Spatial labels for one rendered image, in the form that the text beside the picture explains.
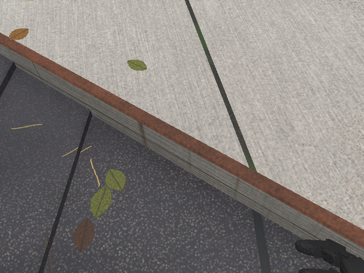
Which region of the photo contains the robot right hand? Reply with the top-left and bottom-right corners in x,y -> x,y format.
295,239 -> 364,273

